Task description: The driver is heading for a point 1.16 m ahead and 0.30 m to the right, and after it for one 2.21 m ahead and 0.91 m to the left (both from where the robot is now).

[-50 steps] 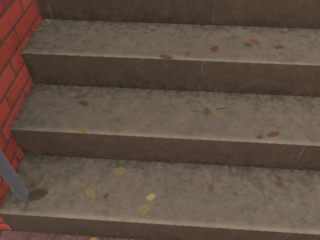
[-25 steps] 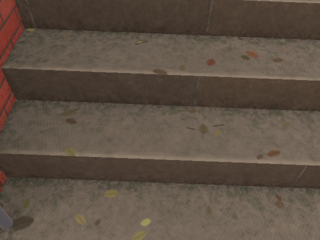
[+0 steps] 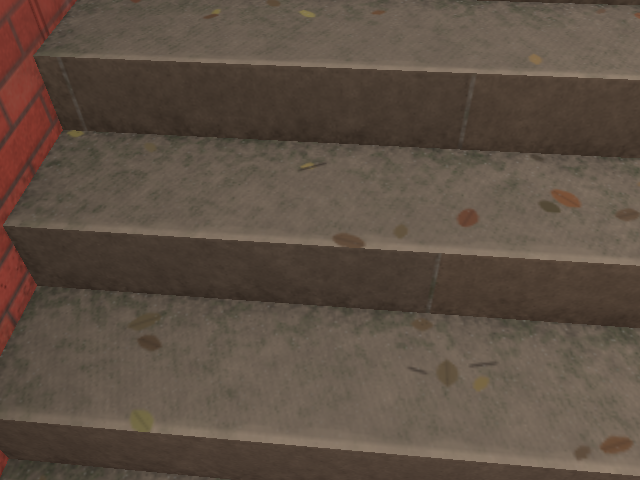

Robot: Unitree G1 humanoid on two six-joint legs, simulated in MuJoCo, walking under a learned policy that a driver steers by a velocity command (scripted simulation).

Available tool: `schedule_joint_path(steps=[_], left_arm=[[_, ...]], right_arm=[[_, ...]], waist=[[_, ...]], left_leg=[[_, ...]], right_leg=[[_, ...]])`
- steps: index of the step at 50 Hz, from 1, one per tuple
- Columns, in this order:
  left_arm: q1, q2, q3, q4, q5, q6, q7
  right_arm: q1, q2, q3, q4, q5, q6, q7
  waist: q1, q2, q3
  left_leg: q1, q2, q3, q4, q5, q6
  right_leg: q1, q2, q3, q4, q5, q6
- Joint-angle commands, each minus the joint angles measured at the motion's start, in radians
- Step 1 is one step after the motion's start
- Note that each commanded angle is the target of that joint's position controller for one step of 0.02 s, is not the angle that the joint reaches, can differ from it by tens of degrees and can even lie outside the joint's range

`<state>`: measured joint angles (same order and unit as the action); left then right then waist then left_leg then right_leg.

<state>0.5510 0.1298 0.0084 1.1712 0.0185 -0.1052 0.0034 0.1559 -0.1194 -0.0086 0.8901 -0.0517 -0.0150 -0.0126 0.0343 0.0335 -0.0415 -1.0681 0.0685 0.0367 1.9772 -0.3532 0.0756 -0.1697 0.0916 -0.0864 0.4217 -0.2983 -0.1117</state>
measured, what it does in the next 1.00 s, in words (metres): climbs, turning right: left foot 0.17 m higher, then right foot 0.17 m higher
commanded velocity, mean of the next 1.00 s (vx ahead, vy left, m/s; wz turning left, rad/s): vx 0.50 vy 0.00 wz -0.41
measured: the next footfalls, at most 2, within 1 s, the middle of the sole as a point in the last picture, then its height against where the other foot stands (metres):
left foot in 0.22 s outside the picture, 0.17 m higher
right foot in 0.76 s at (404, 380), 0.17 m higher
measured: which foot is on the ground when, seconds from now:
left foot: up 0.00-0.20, down 0.22-0.78, up 0.80-1.00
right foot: down 0.00-0.24, up 0.26-0.74, down 0.76-1.00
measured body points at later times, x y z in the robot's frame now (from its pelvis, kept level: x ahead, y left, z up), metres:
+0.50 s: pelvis +0.28 +0.05 +0.16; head +0.28 +0.06 +0.61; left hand +0.50 +0.23 +0.06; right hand +0.19 -0.17 +0.01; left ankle +0.28 +0.12 -0.57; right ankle +0.31 -0.09 -0.30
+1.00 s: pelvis +0.55 -0.04 +0.31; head +0.55 -0.04 +0.76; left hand +0.68 +0.18 +0.17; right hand +0.69 -0.31 +0.27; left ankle +0.62 +0.08 -0.10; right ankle +0.54 -0.07 -0.40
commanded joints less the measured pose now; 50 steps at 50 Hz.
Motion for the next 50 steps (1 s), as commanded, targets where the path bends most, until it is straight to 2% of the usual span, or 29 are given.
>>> schedule_joint_path(steps=[1, 5, 6, 7, 8, 9, 10, 11, 12, 13, 14, 16, 18, 21, 23, 26, 28, 33, 34, 35, 36, 37, 38, 39, 40, 41, 44, 47, 50], left_arm=[[0.087, 0.108, -0.003, 0.001, 0.009, -0.021, 0.007], [0.094, 0.078, -0.034, 0.035, -0.022, 0.0, 0.032], [0.069, 0.095, -0.034, 0.006, -0.023, 0.012, 0.043], [0.064, 0.121, -0.023, 0.0, -0.036, 0.019, 0.059], [-0.001, 0.074, -0.037, -0.029, -0.055, 0.023, 0.058], [0.014, 0.178, -0.017, -0.055, -0.038, 0.008, 0.044], [0.018, 0.256, 0.009, -0.063, -0.044, -0.005, 0.034], [-0.042, 0.283, 0.031, -0.07, -0.058, -0.018, 0.009], [-0.037, 0.207, 0.029, -0.113, -0.052, -0.035, -0.014], [-0.085, 0.103, 0.028, -0.188, -0.024, -0.031, -0.043], [-0.132, 0.089, 0.038, -0.241, 0.029, -0.019, -0.051], [-0.286, 0.025, 0.035, -0.348, 0.052, 0.022, -0.034], [-0.283, -0.048, 0.015, -0.4, 0.024, 0.036, -0.009], [-0.277, -0.112, -0.013, -0.423, -0.003, 0.068, 0.002], [-0.341, -0.053, -0.006, -0.447, 0.007, 0.078, 0.012], [-0.485, -0.09, -0.019, -0.51, -0.01, 0.081, 0.039], [-0.59, -0.064, -0.017, -0.571, 0.003, 0.092, 0.046], [-0.805, -0.03, -0.047, -0.691, -0.012, 0.118, -0.012], [-0.725, -0.046, -0.046, -0.633, -0.025, 0.111, -0.016], [-0.655, -0.042, -0.049, -0.619, -0.043, 0.114, -0.01], [-0.51, -0.019, -0.029, -0.587, -0.028, 0.126, -0.001], [-0.329, 0.021, -0.017, -0.542, -0.008, 0.121, 0.004], [-0.244, 0.087, 0.01, -0.528, 0.002, 0.113, -0.003], [-0.265, 0.212, 0.053, -0.513, -0.016, 0.125, 0.013], [-0.332, 0.321, 0.116, -0.531, -0.019, 0.144, 0.018], [-0.436, 0.312, 0.121, -0.537, 0.001, 0.139, 0.014], [-0.338, 0.097, 0.063, -0.344, 0.017, 0.062, 0.007], [-0.256, 0.066, 0.045, -0.281, 0.011, 0.028, -0.015], [-0.12, 0.097, 0.04, -0.237, 0.025, -0.018, -0.034]], right_arm=[[-0.272, 0.033, 0.039, -0.222, 0.006, -0.016, -0.026], [-0.39, 0.046, 0.084, -0.358, 0.015, -0.021, -0.006], [-0.366, 0.024, 0.087, -0.361, 0.017, -0.013, 0.008], [-0.393, 0.069, 0.106, -0.391, 0.019, -0.011, 0.013], [-0.237, 0.082, 0.103, -0.313, 0.034, -0.007, 0.009], [-0.099, 0.024, 0.082, -0.282, 0.063, -0.016, -0.004], [0.063, -0.027, 0.052, -0.243, 0.063, -0.012, -0.014], [0.198, -0.099, 0.016, -0.199, 0.037, -0.027, -0.009], [0.321, -0.206, -0.025, -0.135, -0.002, -0.04, -0.013], [0.343, -0.336, -0.068, -0.081, 0.008, -0.016, -0.023], [0.182, -0.294, -0.07, -0.084, 0.036, -0.004, -0.017], [0.076, -0.084, -0.025, 0.015, 0.031, -0.015, -0.004], [0.113, 0.019, -0.009, 0.117, 0.011, -0.064, 0.006], [0.173, 0.04, -0.002, 0.198, 0.015, -0.112, 0.032], [0.14, 0.004, 0.002, 0.185, 0.01, -0.13, 0.03], [0.271, -0.071, 0.0, 0.208, 0.013, -0.147, 0.029], [0.351, -0.105, -0.012, 0.219, 0.013, -0.142, 0.025], [0.452, -0.131, -0.024, 0.213, 0.047, -0.101, -0.04], [0.423, -0.104, -0.008, 0.174, 0.078, -0.106, -0.049], [0.441, -0.201, -0.029, 0.151, 0.089, -0.113, -0.062], [0.437, -0.278, -0.052, 0.122, 0.086, -0.116, -0.068], [0.381, -0.315, -0.066, 0.077, 0.099, -0.116, -0.047], [0.34, -0.343, -0.083, 0.02, 0.1, -0.123, -0.018], [0.276, -0.295, -0.081, -0.085, 0.074, -0.137, 0.024], [0.119, -0.262, -0.096, -0.161, 0.044, -0.145, 0.063], [0.104, -0.135, -0.079, -0.225, 0.008, -0.141, 0.066], [0.043, 0.011, -0.01, -0.325, 0.003, -0.108, 0.013], [0.073, 0.052, 0.036, -0.331, -0.001, -0.053, -0.015], [-0.136, 0.094, 0.067, -0.405, 0.0, -0.048, -0.034]], waist=[[0.007, -0.08, 0.199], [0.013, -0.033, 0.208], [0.017, -0.015, 0.184], [0.029, -0.049, 0.149], [-0.029, -0.06, -0.005], [-0.084, -0.158, -0.095], [-0.181, -0.261, -0.247], [-0.275, -0.269, -0.345], [-0.259, -0.069, -0.405], [-0.227, 0.271, -0.42], [-0.135, 0.143, -0.337], [-0.039, -0.066, 0.037], [0.028, -0.051, 0.074], [0.077, -0.03, 0.128], [0.082, -0.06, 0.162], [0.029, 0.043, 0.122], [0.01, 0.022, 0.115], [-0.052, 0.075, 0.075], [-0.033, 0.019, 0.023], [0.001, 0.07, -0.063], [0.06, 0.152, -0.166], [0.114, 0.229, -0.299], [0.152, 0.229, -0.376], [0.127, 0.02, -0.392], [0.132, -0.141, -0.392], [0.048, -0.062, -0.347], [-0.073, 0.084, 0.092], [-0.119, 0.001, 0.11], [-0.056, -0.084, 0.097]], left_leg=[[-0.543, 0.012, -0.036, 0.307, -0.153, 0.034], [-0.343, 0.039, 0.072, -0.094, -0.122, 0.028], [-0.166, 0.024, 0.144, -0.284, -0.074, 0.011], [0.045, 0.037, 0.113, -0.479, -0.085, 0.027], [0.377, -0.046, 0.183, -0.57, -0.035, 0.052], [0.577, -0.109, 0.194, -0.662, -0.046, 0.059], [0.697, -0.126, 0.132, -0.758, -0.042, 0.074], [0.823, -0.112, 0.038, -0.934, -0.037, 0.103], [1.033, 0.122, -0.354, -1.138, -0.092, 0.174], [1.095, 0.333, -0.919, -1.606, -0.035, 0.238], [0.963, 0.339, -0.948, -1.663, -0.312, 0.208], [0.659, 0.288, -0.624, -1.577, -0.502, 0.128], [0.623, 0.24, -0.381, -1.606, -0.22, 0.07], [0.666, 0.202, -0.11, -1.639, -0.002, -0.015], [0.557, 0.166, 0.049, -1.702, 0.095, -0.024], [0.787, 0.208, 0.059, -1.757, 0.239, 0.015], [0.93, 0.194, 0.093, -1.764, 0.227, 0.001], [1.016, 0.151, 0.214, -2.002, 0.516, 0.033], [0.998, 0.137, 0.294, -1.92, 1.071, 0.033], [1.026, 0.187, 0.279, -1.797, 1.573, 0.053], [1.155, 0.242, 0.262, -1.605, 1.857, 0.057], [1.234, 0.28, 0.24, -1.379, 1.988, 0.079], [1.166, 0.257, 0.217, -1.131, 1.769, 0.077], [0.754, 0.101, 0.166, -0.765, 1.23, 0.008], [0.439, -0.135, 0.001, -0.254, 0.289, -0.046], [0.263, -0.079, -0.176, 0.068, 0.307, -0.031], [0.048, -0.039, -0.106, 0.187, 0.296, 0.0], [-0.103, -0.015, -0.096, 0.165, 0.234, 0.013], [-0.324, -0.011, -0.02, 0.349, 0.109, 0.016]], right_leg=[[0.149, -0.397, 0.4, -0.233, -0.116, -0.15], [-0.014, -0.273, 0.268, -0.345, -0.027, -0.085], [-0.071, -0.248, 0.235, -0.411, 0.223, -0.118], [-0.076, -0.292, 0.227, -0.481, 0.458, -0.122], [-0.094, -0.218, 0.074, -0.362, 1.092, -0.112], [-0.053, -0.261, 0.092, -0.182, 1.62, -0.12], [0.098, -0.316, 0.148, 0.015, 1.879, -0.106], [0.159, -0.313, 0.144, 0.264, 1.812, -0.077], [-0.086, -0.208, 0.13, 0.594, 1.235, -0.033], [-0.372, 0.035, 0.15, 1.047, 0.149, 0.018], [-0.49, -0.039, 0.274, 1.339, 0.165, 0.001], [-0.699, -0.115, 0.167, 1.455, 0.275, -0.018], [-0.811, -0.101, 0.205, 1.675, 0.239, -0.061], [-0.997, -0.096, 0.255, 1.691, 0.193, -0.088], [-0.928, -0.064, 0.186, 1.517, 0.279, -0.056], [-1.177, -0.039, 0.13, 1.806, 0.148, -0.069], [-1.268, -0.054, 0.128, 1.778, 0.038, -0.079], [-0.974, -0.153, -0.129, 1.109, -0.114, -0.061], [-0.738, -0.079, -0.236, 0.989, -0.107, -0.077], [-0.56, -0.018, -0.271, 0.872, -0.144, -0.073], [-0.483, 0.019, -0.253, 0.817, -0.194, -0.092], [-0.341, 0.045, -0.162, 0.726, -0.225, -0.131], [-0.164, 0.058, -0.019, 0.546, -0.239, -0.145], [0.042, -0.112, 0.472, 0.307, -0.464, -0.233], [0.099, -0.264, 1.076, -0.142, -0.684, -0.274], [0.06, -0.31, 1.09, -0.196, -0.66, -0.219], [-0.304, -0.204, 0.642, -0.038, -0.228, -0.138], [-0.265, -0.137, 0.371, 0.016, 0.096, -0.073], [-0.209, -0.155, 0.414, -0.042, 0.136, -0.064]])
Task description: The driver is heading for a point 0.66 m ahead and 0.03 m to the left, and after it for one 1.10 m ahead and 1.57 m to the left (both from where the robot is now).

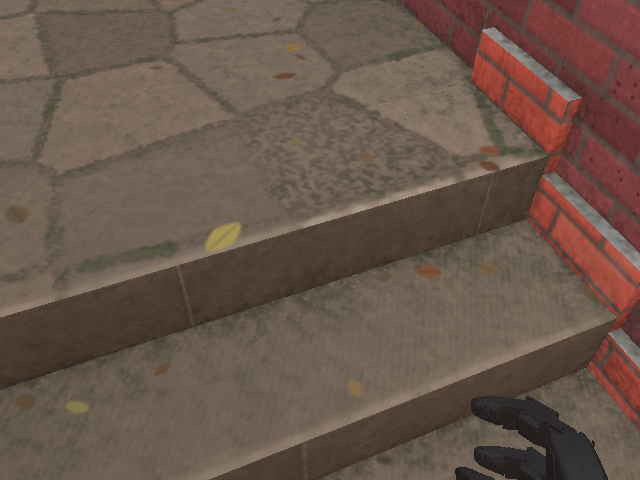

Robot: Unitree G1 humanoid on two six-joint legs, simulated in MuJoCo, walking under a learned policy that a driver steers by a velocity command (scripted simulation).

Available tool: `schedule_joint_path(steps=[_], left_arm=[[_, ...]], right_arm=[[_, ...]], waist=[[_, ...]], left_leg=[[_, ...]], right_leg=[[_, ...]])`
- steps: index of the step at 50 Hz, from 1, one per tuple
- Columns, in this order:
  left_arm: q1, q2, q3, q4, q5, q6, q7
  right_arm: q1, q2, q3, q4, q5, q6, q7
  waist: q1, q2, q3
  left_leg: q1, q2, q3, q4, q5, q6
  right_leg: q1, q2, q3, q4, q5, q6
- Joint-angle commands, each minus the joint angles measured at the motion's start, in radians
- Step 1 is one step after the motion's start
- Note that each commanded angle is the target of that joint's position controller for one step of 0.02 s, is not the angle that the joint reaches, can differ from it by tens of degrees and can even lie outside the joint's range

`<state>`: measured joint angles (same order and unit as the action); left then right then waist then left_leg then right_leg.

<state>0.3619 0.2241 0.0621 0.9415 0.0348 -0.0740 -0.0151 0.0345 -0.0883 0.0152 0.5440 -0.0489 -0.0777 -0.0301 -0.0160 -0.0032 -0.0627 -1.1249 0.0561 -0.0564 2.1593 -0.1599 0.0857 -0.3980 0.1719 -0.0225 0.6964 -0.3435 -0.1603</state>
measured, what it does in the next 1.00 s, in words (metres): climbs: left foot 0.17 m higher, then right foot 0.17 m higher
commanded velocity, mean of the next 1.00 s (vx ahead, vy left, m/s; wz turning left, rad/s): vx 0.50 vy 0.00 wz -0.08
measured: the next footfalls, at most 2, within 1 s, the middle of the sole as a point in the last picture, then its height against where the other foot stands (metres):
left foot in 0.26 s outside the picture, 0.17 m higher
right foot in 0.78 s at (422, 334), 0.17 m higher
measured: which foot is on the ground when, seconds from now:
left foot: up 0.00-0.24, down 0.26-0.82, up 0.84-1.00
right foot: down 0.00-0.26, up 0.28-0.76, down 0.78-1.00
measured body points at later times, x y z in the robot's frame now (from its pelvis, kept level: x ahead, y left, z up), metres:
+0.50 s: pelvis +0.29 +0.04 +0.17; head +0.29 +0.04 +0.62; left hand +0.51 +0.21 +0.09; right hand +0.24 -0.22 +0.03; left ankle +0.29 +0.11 -0.54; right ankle +0.29 -0.11 -0.30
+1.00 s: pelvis +0.57 -0.06 +0.32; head +0.57 -0.05 +0.77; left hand +0.66 +0.19 +0.19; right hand +0.72 -0.31 +0.24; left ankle +0.50 +0.07 -0.14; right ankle +0.62 -0.15 -0.38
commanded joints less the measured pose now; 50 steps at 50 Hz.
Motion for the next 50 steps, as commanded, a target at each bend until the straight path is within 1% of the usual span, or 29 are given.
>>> schedule_joint_path(steps=[1, 3, 5, 6, 9, 12, 13, 14, 15, 16, 18, 21, 23, 25, 30, 34, 35, 36, 37, 38, 39, 40, 41, 42, 43, 44, 46, 47, 50], left_arm=[[0.069, 0.027, -0.014, 0.002, 0.005, -0.058, -0.013], [0.111, 0.038, -0.015, 0.026, -0.005, -0.054, 0.003], [0.184, 0.041, -0.016, 0.041, -0.051, -0.03, 0.053], [0.214, 0.037, -0.015, 0.057, -0.045, -0.026, 0.078], [0.146, 0.05, -0.003, 0.013, -0.05, -0.015, 0.092], [0.05, 0.196, 0.06, -0.088, -0.046, -0.063, 0.058], [0.002, 0.204, 0.073, -0.109, -0.051, -0.089, 0.037], [0.057, 0.062, 0.058, -0.142, -0.051, -0.112, 0.007], [0.109, 0.027, 0.052, -0.16, -0.015, -0.106, -0.017], [0.072, -0.036, 0.036, -0.218, 0.008, -0.089, -0.022], [-0.064, -0.109, -0.005, -0.292, 0.032, -0.059, -0.013], [-0.079, -0.17, -0.051, -0.329, -0.016, 0.005, 0.015], [-0.093, -0.159, -0.058, -0.344, -0.005, 0.03, 0.019], [-0.227, -0.114, -0.051, -0.426, 0.016, 0.052, 0.023], [-0.418, -0.147, -0.055, -0.474, 0.036, 0.071, 0.053], [-0.705, -0.15, -0.096, -0.578, 0.018, 0.031, 0.029], [-0.746, -0.171, -0.111, -0.633, -0.006, 0.034, 0.008], [-0.701, -0.167, -0.123, -0.61, -0.014, 0.038, -0.027], [-0.676, -0.233, -0.133, -0.605, -0.047, 0.042, -0.033], [-0.469, -0.153, -0.083, -0.525, -0.053, 0.046, -0.016], [-0.135, -0.07, -0.034, -0.442, -0.063, 0.052, 0.008], [-0.002, 0.029, 0.007, -0.41, -0.039, 0.053, 0.038], [0.101, 0.087, 0.034, -0.379, 0.021, 0.033, 0.065], [0.106, 0.184, 0.055, -0.355, 0.023, 0.034, 0.074], [-0.044, 0.156, 0.055, -0.355, 0.006, 0.026, 0.063], [-0.14, 0.095, 0.043, -0.319, 0.001, 0.005, 0.061], [-0.123, -0.035, 0.007, -0.18, 0.004, -0.02, 0.063], [-0.123, -0.155, -0.029, -0.131, 0.024, -0.015, 0.061], [0.0, -0.141, -0.038, -0.026, 0.026, -0.047, 0.05]], right_arm=[[-0.082, 0.079, 0.055, -0.099, -0.006, 0.011, -0.018], [-0.231, 0.1, 0.081, -0.165, -0.013, 0.015, -0.013], [-0.325, 0.059, 0.084, -0.196, 0.001, 0.03, -0.005], [-0.339, 0.071, 0.083, -0.197, -0.002, 0.028, -0.011], [-0.133, 0.044, 0.065, -0.076, 0.009, 0.02, 0.016], [0.094, -0.105, 0.005, 0.005, 0.075, 0.022, -0.008], [0.198, -0.157, -0.022, 0.055, 0.06, 0.019, -0.014], [0.308, -0.256, -0.059, 0.137, 0.029, 0.019, -0.009], [0.295, -0.266, -0.087, 0.153, 0.034, 0.039, -0.018], [0.192, -0.213, -0.085, 0.168, 0.044, 0.029, -0.017], [0.182, -0.076, -0.058, 0.27, 0.018, 0.005, -0.014], [0.304, -0.006, -0.038, 0.392, 0.0, -0.028, 0.01], [0.31, -0.029, -0.04, 0.41, 0.008, -0.049, 0.021], [0.275, -0.125, -0.058, 0.38, 0.013, -0.065, 0.031], [0.503, -0.176, -0.077, 0.421, 0.032, -0.093, 0.017], [0.654, -0.146, -0.068, 0.457, 0.023, -0.057, -0.028], [0.654, -0.152, -0.072, 0.476, 0.031, -0.046, -0.038], [0.589, -0.159, -0.07, 0.45, 0.043, -0.031, -0.038], [0.542, -0.163, -0.07, 0.413, 0.063, -0.029, -0.037], [0.554, -0.258, -0.079, 0.389, 0.06, -0.045, -0.016], [0.505, -0.388, -0.115, 0.38, 0.069, -0.075, 0.003], [0.455, -0.397, -0.13, 0.364, 0.12, -0.115, 0.036], [0.453, -0.304, -0.11, 0.328, 0.153, -0.124, 0.071], [0.412, -0.253, -0.124, 0.29, 0.11, -0.124, 0.084], [0.37, -0.172, -0.124, 0.23, 0.059, -0.107, 0.08], [0.281, -0.115, -0.106, 0.157, 0.035, -0.092, 0.073], [0.22, -0.039, -0.073, 0.078, -0.008, -0.043, 0.052], [0.204, 0.018, -0.041, 0.08, -0.014, -0.015, 0.057], [0.142, 0.087, 0.0, 0.043, 0.023, 0.031, 0.05]], waist=[[0.003, -0.026, 0.124], [0.023, -0.021, 0.127], [0.09, -0.047, 0.087], [0.096, -0.069, 0.062], [-0.002, -0.049, -0.111], [-0.135, -0.165, -0.247], [-0.195, -0.131, -0.289], [-0.144, 0.228, -0.353], [-0.111, 0.268, -0.349], [-0.01, 0.08, -0.206], [0.038, -0.113, 0.066], [0.067, -0.035, 0.129], [0.1, -0.025, 0.139], [0.104, 0.007, 0.156], [-0.006, 0.106, 0.133], [-0.111, 0.07, 0.148], [-0.091, 0.097, 0.157], [-0.08, 0.066, 0.104], [-0.062, 0.079, 0.059], [0.003, 0.055, -0.111], [0.157, 0.18, -0.3], [0.242, 0.217, -0.406], [0.275, 0.004, -0.483], [0.27, -0.27, -0.516], [0.172, -0.166, -0.437], [0.101, -0.054, -0.287], [0.011, 0.07, -0.055], [-0.034, 0.087, -0.041], [-0.037, -0.001, 0.057]], left_leg=[[-0.303, 0.014, 0.081, 0.135, -0.101, 0.004], [-0.301, 0.014, 0.118, -0.011, -0.089, 0.0], [-0.146, -0.003, 0.209, -0.279, -0.109, -0.014], [-0.114, 0.003, 0.18, -0.281, -0.159, -0.009], [0.262, -0.066, 0.268, -0.63, -0.278, 0.057], [0.686, -0.134, 0.189, -1.088, -0.255, 0.045], [0.865, -0.116, 0.08, -1.281, -0.22, 0.069], [1.169, 0.178, -0.414, -1.465, 0.158, 0.239], [1.105, 0.276, -0.834, -1.75, 0.185, 0.336], [1.0, 0.256, -0.781, -1.754, -0.175, 0.299], [0.791, 0.192, -0.488, -1.682, -0.354, 0.184], [0.774, 0.148, -0.233, -1.75, -0.091, 0.124], [0.754, 0.124, -0.102, -1.774, -0.025, 0.075], [0.662, 0.125, -0.044, -1.892, 0.035, 0.087], [1.048, 0.176, -0.126, -1.974, -0.026, 0.168], [1.292, 0.154, -0.091, -2.062, -0.002, 0.13], [1.262, 0.167, -0.063, -2.141, 0.054, 0.128], [1.125, 0.119, 0.017, -2.235, 0.16, 0.158], [0.97, 0.137, 0.026, -2.265, 0.47, 0.168], [0.98, 0.188, 0.052, -2.041, 1.299, 0.164], [1.08, 0.213, 0.052, -1.803, 1.586, 0.114], [0.985, 0.166, 0.028, -1.574, 1.485, 0.073], [0.711, 0.032, -0.022, -1.177, 1.095, 0.013], [0.614, -0.187, -0.065, -0.575, -0.016, -0.013], [0.483, -0.137, -0.199, -0.296, -0.021, -0.013], [0.41, -0.067, -0.116, -0.252, 0.072, -0.003], [0.277, -0.036, -0.073, -0.203, 0.135, 0.037], [0.234, -0.041, -0.099, -0.13, 0.166, 0.061], [-0.018, -0.043, -0.147, 0.005, 0.043, 0.079]], right_leg=[[0.013, -0.227, 0.366, -0.353, 0.075, -0.008], [-0.003, -0.206, 0.358, -0.441, 0.0, 0.001], [0.055, -0.249, 0.385, -0.627, 0.269, -0.048], [0.161, -0.287, 0.407, -0.621, 0.525, -0.064], [0.343, -0.263, 0.115, -0.482, 1.444, -0.007], [0.393, -0.357, 0.215, -0.103, 1.992, -0.015], [0.332, -0.315, 0.217, 0.126, 1.771, 0.003], [-0.031, -0.077, 0.165, 0.6, 0.459, 0.081], [-0.222, 0.028, 0.223, 1.075, 0.166, 0.116], [-0.353, -0.024, 0.24, 1.23, 0.238, 0.108], [-0.541, -0.07, 0.222, 1.26, 0.291, 0.059], [-0.711, -0.041, 0.243, 1.444, 0.156, 0.043], [-0.738, -0.078, 0.236, 1.31, 0.136, 0.051], [-0.661, -0.109, 0.144, 1.147, 0.173, 0.061], [-1.026, -0.199, 0.008, 1.438, -0.003, 0.017], [-1.169, -0.275, -0.09, 1.131, -0.174, 0.039], [-1.046, -0.305, -0.059, 0.955, -0.192, 0.039], [-0.72, -0.281, -0.154, 0.671, -0.112, 0.05], [-0.345, -0.229, -0.185, 0.442, -0.108, 0.03], [-0.03, -0.087, -0.256, 0.506, -0.117, 0.032], [0.183, -0.059, -0.201, 0.382, 0.004, 0.016], [0.356, -0.114, -0.029, 0.307, 0.05, -0.006], [0.571, -0.38, 0.434, 0.089, -0.023, -0.129], [0.506, -0.585, 0.853, -0.305, 0.161, -0.239], [0.402, -0.552, 0.853, -0.322, 0.052, -0.213], [0.276, -0.515, 0.71, -0.313, -0.166, -0.162], [0.11, -0.473, 0.515, -0.283, -0.246, -0.073], [0.066, -0.457, 0.417, -0.276, -0.142, -0.034], [0.084, -0.472, 0.201, -0.362, 0.005, -0.008]])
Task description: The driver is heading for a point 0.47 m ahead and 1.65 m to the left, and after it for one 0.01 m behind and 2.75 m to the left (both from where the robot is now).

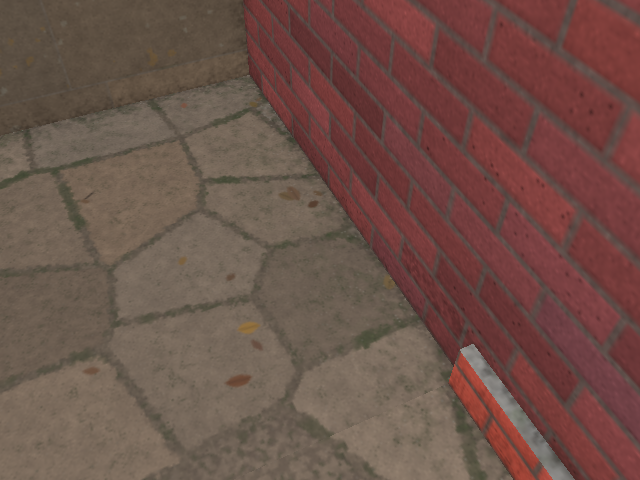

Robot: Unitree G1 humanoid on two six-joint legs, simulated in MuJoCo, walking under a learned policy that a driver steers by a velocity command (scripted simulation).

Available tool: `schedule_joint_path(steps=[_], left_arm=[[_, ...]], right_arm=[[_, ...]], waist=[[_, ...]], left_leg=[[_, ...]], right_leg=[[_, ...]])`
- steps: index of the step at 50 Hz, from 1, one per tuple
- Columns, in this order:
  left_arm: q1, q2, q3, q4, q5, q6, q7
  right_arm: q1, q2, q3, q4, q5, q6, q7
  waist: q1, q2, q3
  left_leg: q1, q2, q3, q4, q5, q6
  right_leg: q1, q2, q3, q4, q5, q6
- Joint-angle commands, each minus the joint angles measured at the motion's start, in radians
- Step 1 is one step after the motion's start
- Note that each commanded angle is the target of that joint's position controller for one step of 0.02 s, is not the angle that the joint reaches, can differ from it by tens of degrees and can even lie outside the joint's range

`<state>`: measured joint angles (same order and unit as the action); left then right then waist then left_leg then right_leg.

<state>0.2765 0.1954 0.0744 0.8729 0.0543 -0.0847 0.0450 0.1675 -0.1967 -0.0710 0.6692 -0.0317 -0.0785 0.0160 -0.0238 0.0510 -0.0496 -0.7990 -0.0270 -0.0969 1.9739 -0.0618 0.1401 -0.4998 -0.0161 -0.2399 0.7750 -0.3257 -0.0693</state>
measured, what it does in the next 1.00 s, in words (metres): climbs, turning left: left foot 0.17 m higher, then right foot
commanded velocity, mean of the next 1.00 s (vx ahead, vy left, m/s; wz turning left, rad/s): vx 0.50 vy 0.00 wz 0.55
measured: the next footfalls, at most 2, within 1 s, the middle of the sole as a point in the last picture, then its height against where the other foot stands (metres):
left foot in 0.38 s outside the picture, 0.17 m higher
right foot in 0.98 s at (234, 334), level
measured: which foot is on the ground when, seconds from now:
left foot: up 0.00-0.36, down 0.38-0.98, up 1.00-1.00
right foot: down 0.00-0.38, up 0.40-0.96, down 0.98-1.00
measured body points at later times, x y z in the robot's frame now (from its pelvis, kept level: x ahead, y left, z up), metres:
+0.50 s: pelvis +0.27 +0.10 +0.09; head +0.30 +0.09 +0.54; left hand +0.27 +0.37 -0.02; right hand +0.50 -0.08 -0.02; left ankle +0.34 +0.15 -0.53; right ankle +0.16 -0.09 -0.44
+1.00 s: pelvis +0.56 +0.19 +0.18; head +0.59 +0.21 +0.63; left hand +0.66 +0.51 +0.11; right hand +0.69 -0.08 +0.07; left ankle +0.35 +0.15 -0.51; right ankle +0.72 +0.17 -0.54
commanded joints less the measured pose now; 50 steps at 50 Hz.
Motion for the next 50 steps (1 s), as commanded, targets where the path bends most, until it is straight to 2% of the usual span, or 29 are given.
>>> schedule_joint_path(steps=[1, 2, 5, 7, 9, 10, 11, 13, 15, 17, 18, 19, 20, 21, 22, 23, 25, 28, 30, 32, 34, 35, 38, 42, 44, 47, 48, 49, 50], left_arm=[[0.089, -0.106, -0.055, 0.048, -0.009, -0.054, -0.016], [0.096, -0.097, -0.064, 0.054, -0.009, -0.068, -0.014], [0.17, -0.002, -0.044, 0.094, -0.019, -0.109, -0.033], [0.171, 0.016, -0.039, 0.101, -0.023, -0.095, -0.041], [0.196, 0.019, -0.042, 0.103, -0.018, -0.074, -0.012], [0.271, 0.096, -0.019, 0.102, -0.03, -0.077, 0.01], [0.29, 0.11, -0.008, 0.088, -0.041, -0.066, 0.035], [0.335, 0.12, -0.005, 0.067, -0.069, -0.046, 0.065], [0.42, 0.117, -0.003, 0.087, -0.054, -0.043, 0.053], [0.309, 0.144, 0.004, 0.025, -0.059, -0.033, 0.043], [0.231, 0.185, 0.011, -0.017, -0.055, -0.029, 0.03], [0.218, 0.236, 0.026, -0.042, -0.075, -0.035, -0.004], [0.168, 0.252, 0.027, -0.092, -0.083, -0.045, -0.033], [0.042, 0.141, 0.002, -0.238, -0.06, -0.064, -0.067], [-0.022, 0.112, 0.018, -0.291, -0.024, -0.089, -0.085], [0.012, 0.052, 0.008, -0.317, -0.012, -0.083, -0.072], [0.007, 0.015, -0.012, -0.339, -0.018, -0.055, -0.024], [-0.001, -0.043, -0.047, -0.348, -0.003, 0.005, 0.005], [-0.02, -0.011, -0.048, -0.333, -0.004, 0.035, 0.01], [-0.114, 0.053, -0.035, -0.334, -0.009, 0.046, 0.01], [-0.175, 0.08, -0.035, -0.342, 0.002, 0.042, -0.001], [-0.233, 0.086, -0.038, -0.337, 0.001, 0.041, -0.008], [-0.31, 0.068, -0.054, -0.333, -0.019, 0.055, -0.025], [-0.44, 0.092, -0.068, -0.327, -0.043, 0.038, -0.028], [-0.47, 0.108, -0.068, -0.31, -0.034, 0.023, -0.035], [-0.244, 0.192, -0.034, -0.225, -0.023, 0.001, -0.03], [-0.117, 0.243, -0.013, -0.199, -0.02, -0.014, -0.024], [0.026, 0.272, 0.0, -0.186, -0.013, -0.027, -0.016], [0.052, 0.322, 0.01, -0.201, 0.014, -0.019, -0.014]], right_arm=[[-0.003, 0.168, 0.08, -0.082, 0.012, 0.041, -0.002], [-0.003, 0.154, 0.073, -0.066, 0.012, 0.05, -0.008], [-0.151, 0.181, 0.078, -0.131, -0.003, 0.076, -0.044], [-0.262, 0.176, 0.087, -0.181, 0.001, 0.087, -0.043], [-0.373, 0.143, 0.086, -0.234, 0.016, 0.093, -0.032], [-0.41, 0.104, 0.073, -0.238, 0.029, 0.101, -0.035], [-0.408, 0.089, 0.064, -0.251, 0.03, 0.111, -0.037], [-0.423, 0.1, 0.063, -0.239, 0.026, 0.132, -0.026], [-0.425, 0.149, 0.075, -0.226, -0.002, 0.134, -0.006], [-0.275, 0.148, 0.069, -0.18, 0.009, 0.148, -0.02], [-0.156, 0.096, 0.041, -0.162, 0.01, 0.148, -0.032], [-0.043, 0.027, 0.016, -0.149, 0.008, 0.154, -0.032], [0.093, -0.061, -0.019, -0.116, 0.0, 0.141, -0.031], [0.057, -0.204, -0.061, -0.122, -0.006, 0.132, -0.03], [-0.055, -0.247, -0.087, -0.162, 0.0, 0.121, -0.023], [-0.109, -0.198, -0.072, -0.143, -0.008, 0.105, -0.02], [-0.063, -0.104, -0.048, -0.06, -0.015, 0.061, -0.016], [0.008, -0.105, -0.048, 0.041, -0.011, 0.01, -0.001], [0.07, -0.124, -0.045, 0.058, 0.014, -0.015, 0.011], [0.119, -0.138, -0.038, 0.056, 0.026, -0.043, 0.009], [0.195, -0.162, -0.044, 0.066, 0.023, -0.056, -0.008], [0.253, -0.169, -0.051, 0.073, 0.027, -0.051, -0.019], [0.329, -0.188, -0.058, 0.065, 0.049, -0.027, -0.035], [0.336, -0.167, -0.051, 0.046, 0.026, 0.005, -0.043], [0.355, -0.183, -0.051, 0.051, 0.023, -0.004, -0.036], [0.263, -0.223, -0.052, 0.014, 0.017, -0.019, -0.036], [0.228, -0.236, -0.052, 0.008, 0.019, -0.03, -0.024], [0.199, -0.207, -0.038, -0.002, 0.026, -0.038, -0.009], [0.445, -0.052, -0.008, 0.008, 0.06, -0.026, -0.012]], waist=[[-0.037, -0.038, 0.074], [-0.039, -0.052, 0.088], [-0.033, -0.058, 0.107], [-0.043, -0.041, 0.128], [-0.013, -0.139, 0.125], [0.028, -0.128, 0.123], [0.03, -0.109, 0.15], [0.061, -0.09, 0.138], [0.102, -0.141, 0.101], [0.014, -0.233, 0.015], [-0.057, -0.281, -0.044], [-0.077, -0.353, -0.153], [-0.148, -0.323, -0.24], [-0.137, 0.101, -0.215], [-0.081, 0.123, -0.261], [0.004, 0.063, -0.244], [0.064, -0.116, -0.016], [0.114, -0.086, 0.065], [0.111, -0.094, 0.056], [0.057, -0.099, 0.022], [0.005, -0.106, -0.018], [-0.046, -0.09, -0.017], [-0.092, 0.019, -0.02], [-0.143, 0.132, 0.032], [-0.141, 0.087, 0.017], [-0.035, 0.064, -0.036], [0.035, 0.045, -0.073], [0.123, -0.019, -0.154], [-0.002, -0.344, -0.319]], left_leg=[[-0.373, 0.036, -0.102, 0.156, -0.09, 0.01], [-0.386, 0.018, -0.07, 0.213, -0.084, 0.011], [-0.604, -0.006, -0.037, 0.434, -0.131, 0.011], [-0.597, 0.015, 0.012, 0.249, -0.09, 0.007], [-0.549, 0.056, 0.076, 0.071, -0.123, -0.007], [-0.535, 0.066, 0.17, -0.002, -0.19, -0.016], [-0.54, 0.107, 0.166, -0.082, -0.245, -0.022], [-0.505, 0.139, 0.239, -0.247, -0.336, 0.015], [-0.452, 0.116, 0.303, -0.354, -0.432, 0.053], [-0.076, 0.021, 0.37, -0.583, -0.577, 0.082], [0.107, -0.029, 0.339, -0.672, -0.611, 0.088], [0.265, -0.105, 0.296, -0.79, -0.695, 0.1], [0.546, -0.077, 0.081, -0.954, -0.693, 0.139], [0.658, 0.123, -0.53, -1.364, -0.975, 0.231], [0.606, 0.181, -0.887, -1.685, -1.071, 0.175], [0.551, 0.222, -0.865, -1.723, -0.912, 0.118], [0.316, 0.17, -0.635, -1.572, -0.653, 0.103], [0.268, 0.108, -0.352, -1.471, -0.164, 0.066], [0.301, 0.07, -0.263, -1.502, -0.058, 0.01], [0.396, 0.048, -0.221, -1.565, 0.186, -0.028], [0.578, 0.062, -0.222, -1.594, 0.386, -0.025], [0.665, 0.051, -0.207, -1.604, 0.465, -0.049], [0.837, 0.051, -0.203, -1.624, 0.512, -0.077], [0.881, 0.026, -0.205, -1.665, 0.499, -0.028], [0.886, 0.055, -0.235, -1.625, 0.602, -0.019], [0.812, 0.062, -0.285, -1.458, 0.815, -0.029], [0.758, 0.043, -0.29, -1.305, 0.788, -0.021], [0.595, 0.005, -0.26, -1.069, 0.508, -0.014], [0.336, -0.121, -0.119, -0.749, -0.482, -0.062]], right_leg=[[0.155, -0.293, 0.355, -0.467, 0.014, -0.076], [0.123, -0.293, 0.296, -0.504, 0.035, -0.068], [0.196, -0.316, 0.265, -0.541, 0.0, -0.043], [0.166, -0.24, 0.157, -0.563, -0.055, 0.008], [0.211, -0.233, 0.102, -0.64, 0.013, -0.012], [0.264, -0.264, 0.105, -0.74, -0.025, -0.057], [0.351, -0.276, 0.098, -0.761, 0.069, -0.065], [0.529, -0.289, 0.037, -0.761, 0.334, -0.061], [0.688, -0.302, -0.016, -0.696, 0.604, -0.065], [0.609, -0.283, -0.112, -0.498, 1.326, -0.053], [0.577, -0.338, -0.08, -0.332, 1.665, -0.064], [0.601, -0.35, -0.04, -0.123, 1.784, -0.069], [0.361, -0.297, -0.028, 0.213, 1.562, -0.024], [-0.124, -0.065, 0.047, 0.678, 0.462, 0.049], [-0.258, 0.018, 0.317, 1.034, 0.188, 0.062], [-0.285, -0.03, 0.411, 1.148, 0.27, 0.061], [-0.331, -0.047, 0.355, 1.162, 0.249, 0.055], [-0.448, -0.036, 0.349, 1.203, 0.153, 0.03], [-0.442, -0.06, 0.328, 0.971, 0.085, 0.031], [-0.419, -0.067, 0.268, 0.777, 0.145, 0.054], [-0.417, -0.082, 0.256, 0.54, 0.199, 0.055], [-0.426, -0.063, 0.229, 0.454, 0.235, 0.058], [-0.423, -0.023, 0.222, 0.214, 0.29, 0.08], [-0.325, 0.0, 0.209, -0.074, 0.361, 0.084], [-0.194, 0.013, 0.22, -0.154, 0.369, 0.064], [0.149, 0.066, 0.24, -0.22, 0.271, 0.004], [0.304, 0.044, 0.248, -0.239, 0.276, -0.015], [0.539, -0.085, 0.367, -0.251, 0.213, -0.055], [0.836, -0.459, 0.79, -0.232, 0.342, -0.195]])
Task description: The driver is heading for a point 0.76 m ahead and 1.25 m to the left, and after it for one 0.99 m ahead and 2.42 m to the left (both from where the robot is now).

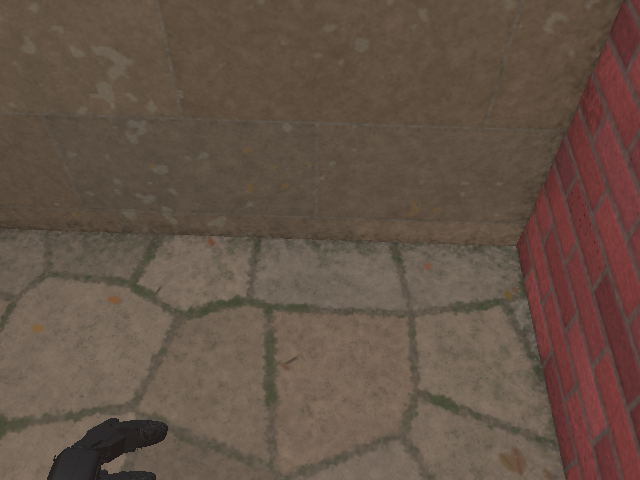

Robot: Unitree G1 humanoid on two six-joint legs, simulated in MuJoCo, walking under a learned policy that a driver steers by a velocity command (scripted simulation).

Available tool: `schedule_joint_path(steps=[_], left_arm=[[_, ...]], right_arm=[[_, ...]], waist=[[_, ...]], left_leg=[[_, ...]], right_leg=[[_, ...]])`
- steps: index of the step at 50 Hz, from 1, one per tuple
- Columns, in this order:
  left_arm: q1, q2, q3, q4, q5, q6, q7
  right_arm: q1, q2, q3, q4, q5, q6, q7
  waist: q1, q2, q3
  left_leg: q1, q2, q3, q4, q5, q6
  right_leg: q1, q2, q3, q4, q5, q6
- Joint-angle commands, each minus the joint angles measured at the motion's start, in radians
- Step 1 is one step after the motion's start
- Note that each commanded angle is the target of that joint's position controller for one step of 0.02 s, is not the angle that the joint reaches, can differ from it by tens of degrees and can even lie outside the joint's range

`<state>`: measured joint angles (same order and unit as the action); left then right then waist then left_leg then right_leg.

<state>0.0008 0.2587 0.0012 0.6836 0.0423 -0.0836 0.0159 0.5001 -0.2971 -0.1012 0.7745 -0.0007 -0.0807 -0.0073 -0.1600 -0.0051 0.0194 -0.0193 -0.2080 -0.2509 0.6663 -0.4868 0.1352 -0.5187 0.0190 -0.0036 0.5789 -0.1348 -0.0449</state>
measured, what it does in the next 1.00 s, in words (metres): walks ahead, turning left: left foot, then right foot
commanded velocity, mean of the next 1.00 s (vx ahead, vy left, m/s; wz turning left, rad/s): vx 0.50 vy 0.00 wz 0.44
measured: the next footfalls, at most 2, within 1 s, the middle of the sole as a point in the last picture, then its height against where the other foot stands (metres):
left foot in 0.48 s outside the picture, level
right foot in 0.94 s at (211, 375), level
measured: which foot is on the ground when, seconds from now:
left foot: up 0.00-0.46, down 0.48-0.96, up 0.98-1.00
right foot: down 0.00-0.50, up 0.52-0.92, down 0.94-1.00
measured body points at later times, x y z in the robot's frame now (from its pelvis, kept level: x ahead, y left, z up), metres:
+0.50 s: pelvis +0.26 +0.07 +0.00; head +0.27 +0.10 +0.45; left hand +0.17 +0.33 -0.14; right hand +0.54 -0.09 -0.06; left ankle +0.31 +0.19 -0.72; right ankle +0.12 -0.11 -0.70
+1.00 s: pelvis +0.53 +0.18 +0.01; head +0.56 +0.17 +0.46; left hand +0.54 +0.48 -0.08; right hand +0.70 -0.05 -0.12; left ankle +0.34 +0.20 -0.67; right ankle +0.67 +0.13 -0.71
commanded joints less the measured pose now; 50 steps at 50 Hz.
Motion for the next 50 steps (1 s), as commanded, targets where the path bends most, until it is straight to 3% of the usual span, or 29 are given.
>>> schedule_joint_path(steps=[1, 2, 3, 4, 6, 8, 11, 13, 14, 19, 21, 23, 24, 25, 26, 27, 28, 29, 30, 31, 35, 37, 42, 44, 46, 47, 48, 49, 50], left_arm=[[0.317, 0.206, 0.082, -0.04, -0.022, 0.003, 0.008], [0.236, 0.129, 0.064, -0.046, -0.03, 0.012, 0.01], [0.193, 0.111, 0.06, -0.045, -0.018, 0.018, 0.012], [0.205, 0.122, 0.059, -0.033, -0.007, 0.011, 0.014], [0.256, 0.116, 0.058, 0.008, -0.019, -0.002, 0.017], [0.274, 0.103, 0.058, 0.033, -0.035, -0.02, 0.008], [0.303, 0.107, 0.067, 0.063, -0.024, -0.031, 0.001], [0.302, 0.118, 0.075, 0.071, -0.023, -0.033, -0.003], [0.28, 0.103, 0.07, 0.076, -0.023, -0.038, -0.01], [0.363, 0.181, 0.098, 0.095, -0.024, -0.045, -0.01], [0.395, 0.204, 0.104, 0.109, -0.029, -0.03, -0.007], [0.426, 0.227, 0.109, 0.125, -0.029, -0.016, -0.005], [0.421, 0.237, 0.109, 0.11, -0.021, -0.008, -0.007], [0.435, 0.14, 0.085, 0.028, -0.038, -0.007, -0.022], [0.404, 0.118, 0.084, -0.032, -0.027, -0.014, -0.039], [0.309, 0.125, 0.077, -0.045, -0.024, -0.013, -0.041], [0.292, 0.096, 0.056, -0.043, -0.039, -0.016, -0.036], [0.324, 0.08, 0.046, -0.029, -0.038, -0.013, -0.03], [0.34, 0.102, 0.051, -0.018, -0.02, -0.002, -0.031], [0.367, 0.103, 0.05, -0.005, -0.01, 0.013, -0.034], [0.305, 0.084, 0.048, -0.022, -0.019, 0.04, -0.049], [0.198, 0.08, 0.044, -0.057, -0.006, 0.036, -0.05], [0.102, 0.09, 0.044, -0.055, -0.028, 0.019, -0.043], [0.13, 0.118, 0.054, -0.028, -0.015, 0.005, -0.037], [0.318, 0.134, 0.062, 0.045, -0.017, -0.016, -0.011], [0.462, 0.172, 0.07, 0.085, -0.008, -0.025, 0.006], [0.531, 0.297, 0.097, 0.083, 0.013, -0.033, 0.018], [0.53, 0.26, 0.099, 0.116, 0.007, -0.025, 0.007], [0.42, 0.191, 0.082, 0.093, -0.017, -0.029, -0.002]], right_arm=[[0.089, -0.091, 0.008, -0.072, -0.016, 0.002, -0.008], [-0.044, -0.137, -0.007, -0.068, -0.032, 0.01, -0.001], [-0.101, -0.123, -0.004, -0.081, -0.031, 0.016, 0.009], [-0.138, -0.112, 0.001, -0.093, -0.035, 0.022, 0.015], [-0.139, -0.068, 0.011, -0.091, -0.04, 0.044, 0.026], [-0.161, -0.057, 0.012, -0.101, -0.043, 0.061, 0.033], [-0.275, -0.024, 0.025, -0.16, -0.042, 0.075, 0.051], [-0.321, -0.015, 0.03, -0.183, -0.037, 0.078, 0.064], [-0.34, -0.017, 0.027, -0.195, -0.024, 0.077, 0.075], [-0.486, -0.011, 0.039, -0.237, -0.041, 0.076, 0.106], [-0.507, -0.032, 0.036, -0.239, -0.049, 0.075, 0.101], [-0.375, -0.063, 0.021, -0.204, -0.06, 0.056, 0.088], [-0.167, -0.083, 0.003, -0.123, -0.065, 0.042, 0.073], [-0.067, -0.193, -0.025, -0.111, -0.074, 0.038, 0.045], [-0.125, -0.258, -0.037, -0.139, -0.027, 0.042, 0.027], [-0.13, -0.246, -0.033, -0.14, -0.033, 0.046, 0.016], [-0.128, -0.203, -0.02, -0.101, -0.037, 0.04, 0.007], [-0.161, -0.149, -0.001, -0.087, -0.035, 0.033, 0.007], [-0.204, -0.113, 0.019, -0.085, -0.024, 0.027, 0.006], [-0.213, -0.084, 0.033, -0.091, -0.029, 0.022, 0.014], [-0.183, -0.127, 0.026, -0.045, -0.024, 0.01, 0.029], [-0.186, -0.129, 0.026, -0.037, -0.013, 0.015, 0.032], [-0.184, -0.159, 0.023, 0.005, -0.02, -0.015, 0.027], [-0.224, -0.157, 0.029, 0.007, -0.021, -0.012, 0.013], [-0.209, -0.179, 0.029, 0.034, -0.029, -0.01, 0.004], [-0.198, -0.148, 0.043, 0.036, -0.035, -0.011, -0.001], [-0.086, -0.063, 0.068, 0.012, 0.01, -0.012, 0.003], [-0.101, -0.097, 0.072, 0.043, -0.001, -0.012, -0.004], [-0.151, -0.134, 0.07, 0.055, -0.02, -0.006, -0.005]], waist=[[0.164, -0.227, -0.43], [0.173, -0.088, -0.233], [0.175, -0.036, -0.147], [0.173, -0.057, -0.087], [0.155, -0.086, -0.031], [0.142, -0.111, -0.044], [0.142, -0.119, 0.047], [0.135, -0.107, 0.063], [0.122, -0.148, 0.053], [0.162, -0.09, 0.05], [0.167, -0.072, 0.047], [0.098, -0.078, -0.041], [0.008, -0.027, -0.17], [0.004, 0.171, -0.32], [0.065, 0.298, -0.369], [0.037, 0.183, -0.268], [0.063, 0.12, -0.159], [0.123, 0.08, -0.093], [0.169, 0.118, -0.054], [0.179, 0.124, -0.064], [0.192, 0.079, -0.018], [0.169, 0.083, 0.008], [0.126, 0.093, 0.049], [0.15, 0.073, 0.047], [0.224, 0.042, -0.044], [0.276, -0.009, -0.13], [0.236, -0.314, -0.234], [0.235, -0.377, -0.268], [0.2, -0.213, -0.17]], left_leg=[[-0.516, 0.083, 0.124, 0.686, -0.085, -0.046], [-0.552, 0.127, 0.121, 0.681, 0.082, -0.054], [-0.563, 0.151, 0.148, 0.659, 0.154, -0.068], [-0.574, 0.173, 0.151, 0.649, 0.181, -0.08], [-0.542, 0.192, 0.168, 0.594, 0.179, -0.092], [-0.563, 0.197, 0.167, 0.553, 0.18, -0.084], [-0.671, 0.239, 0.172, 0.43, 0.271, -0.084], [-0.653, 0.263, 0.184, 0.326, 0.338, -0.084], [-0.631, 0.273, 0.185, 0.28, 0.369, -0.081], [-0.509, 0.262, 0.269, 0.079, 0.373, -0.038], [-0.5, 0.219, 0.318, 0.025, 0.251, -0.009], [-0.311, 0.128, 0.353, -0.018, 0.156, 0.032], [-0.077, 0.091, 0.343, -0.052, 0.188, 0.058], [0.19, 0.34, -0.069, -0.132, -0.066, 0.136], [0.285, 0.518, -0.609, -0.373, -0.078, 0.211], [0.261, 0.513, -0.533, -0.404, 0.108, 0.192], [0.142, 0.495, -0.332, -0.36, 0.372, 0.162], [0.0, 0.455, -0.205, -0.353, 0.574, 0.122], [-0.091, 0.403, -0.106, -0.37, 0.648, 0.095], [-0.119, 0.382, -0.058, -0.376, 0.684, 0.088], [-0.141, 0.339, 0.013, -0.446, 0.742, 0.097], [-0.132, 0.306, 0.061, -0.465, 0.706, 0.074], [-0.131, 0.331, 0.051, -0.518, 0.482, 0.064], [-0.095, 0.343, 0.034, -0.46, 0.63, 0.056], [-0.02, 0.274, 0.087, -0.201, 0.926, 0.026], [-0.08, 0.236, 0.114, 0.023, 0.871, 0.008], [-0.362, 0.109, 0.169, 0.335, 0.58, -0.056], [-0.48, 0.038, 0.151, 0.493, 0.021, -0.063], [-0.5, 0.129, 0.101, 0.511, 0.092, -0.06]], right_leg=[[0.756, -0.504, 0.784, -0.189, -0.19, -0.234], [0.572, -0.417, 0.626, -0.255, -0.323, -0.2], [0.484, -0.382, 0.498, -0.283, -0.286, -0.182], [0.429, -0.356, 0.398, -0.296, -0.143, -0.166], [0.334, -0.312, 0.254, -0.32, -0.022, -0.137], [0.34, -0.294, 0.167, -0.338, 0.037, -0.123], [0.32, -0.293, 0.076, -0.411, -0.052, -0.11], [0.302, -0.297, 0.003, -0.421, -0.004, -0.093], [0.291, -0.286, -0.039, -0.419, 0.039, -0.075], [0.317, -0.311, -0.159, -0.422, 0.028, -0.039], [0.414, -0.322, -0.199, -0.334, 0.233, -0.04], [0.436, -0.318, -0.264, -0.056, 0.642, -0.038], [0.363, -0.283, -0.297, 0.219, 0.642, -0.019], [0.08, -0.219, -0.298, 0.597, 0.235, 0.015], [-0.206, -0.025, -0.136, 0.84, -0.382, 0.047], [-0.324, -0.061, 0.001, 0.877, -0.3, 0.027], [-0.303, -0.12, 0.014, 0.81, -0.221, 0.016], [-0.218, -0.155, 0.015, 0.692, -0.187, 0.014], [-0.154, -0.164, 0.016, 0.608, -0.204, 0.029], [-0.09, -0.159, 0.011, 0.557, -0.216, 0.037], [-0.074, -0.109, -0.02, 0.372, -0.092, 0.056], [-0.066, -0.102, -0.035, 0.213, 0.043, 0.063], [0.104, -0.087, -0.004, -0.034, 0.204, 0.052], [0.158, -0.06, -0.002, -0.079, 0.142, 0.018], [0.324, 0.001, -0.046, -0.158, 0.072, -0.015], [0.477, -0.066, 0.021, -0.135, 0.025, -0.043], [0.718, -0.307, 0.425, -0.219, -0.027, -0.186], [0.73, -0.392, 0.67, -0.367, -0.119, -0.224], [0.616, -0.386, 0.568, -0.379, -0.201, -0.209]])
